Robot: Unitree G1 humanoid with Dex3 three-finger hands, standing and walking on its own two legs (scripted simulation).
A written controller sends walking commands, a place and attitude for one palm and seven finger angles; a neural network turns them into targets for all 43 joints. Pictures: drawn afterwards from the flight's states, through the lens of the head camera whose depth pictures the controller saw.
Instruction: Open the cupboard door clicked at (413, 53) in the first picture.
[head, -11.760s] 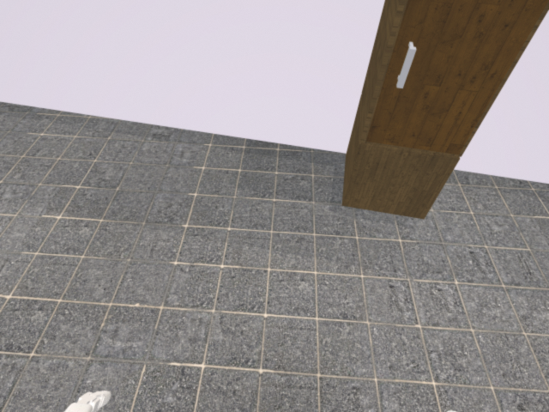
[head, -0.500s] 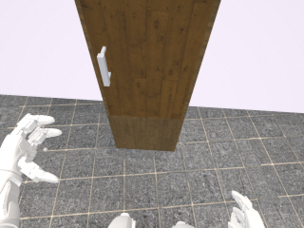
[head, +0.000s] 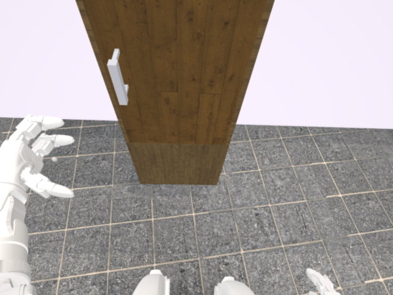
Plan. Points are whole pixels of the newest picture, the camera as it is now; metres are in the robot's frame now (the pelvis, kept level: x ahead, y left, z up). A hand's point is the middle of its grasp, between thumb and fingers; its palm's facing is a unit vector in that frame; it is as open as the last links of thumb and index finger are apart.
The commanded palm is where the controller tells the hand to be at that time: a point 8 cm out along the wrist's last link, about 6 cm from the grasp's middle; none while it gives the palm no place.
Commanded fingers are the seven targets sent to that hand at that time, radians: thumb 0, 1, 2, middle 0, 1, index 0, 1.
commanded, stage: move the hooked fingers beside the handle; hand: left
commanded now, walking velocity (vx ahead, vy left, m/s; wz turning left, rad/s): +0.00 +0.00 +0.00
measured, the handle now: (120, 78) +0.59 +0.20 +0.05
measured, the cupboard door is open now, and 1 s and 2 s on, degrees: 0 0 0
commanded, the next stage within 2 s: slide the fingers in behind the handle in 1.88 s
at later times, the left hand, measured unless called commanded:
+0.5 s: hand (73, 129) +0.43 +0.27 +0.05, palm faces +0.02 -1.00 +0.00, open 14.0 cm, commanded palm +0.42 +0.31 +0.05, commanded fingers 0.00 -0.50 0.30 -0.30 -1.20 -0.30 -1.20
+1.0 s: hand (91, 97) +0.52 +0.26 +0.05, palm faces +0.02 -1.00 -0.02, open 14.0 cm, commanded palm +0.51 +0.30 +0.05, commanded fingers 0.00 -0.50 0.30 -0.30 -1.20 -0.30 -1.20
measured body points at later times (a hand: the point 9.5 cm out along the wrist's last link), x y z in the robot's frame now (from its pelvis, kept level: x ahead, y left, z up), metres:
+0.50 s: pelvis -0.01 +0.02 -0.01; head +0.10 +0.05 +0.43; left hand +0.42 +0.32 +0.05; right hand +0.06 -0.24 -0.11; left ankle +0.02 +0.11 -0.67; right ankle +0.00 -0.11 -0.67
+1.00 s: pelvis -0.01 +0.01 -0.02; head +0.15 +0.04 +0.40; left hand +0.51 +0.31 +0.06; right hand -0.02 -0.27 -0.12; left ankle +0.02 +0.11 -0.67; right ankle +0.00 -0.11 -0.67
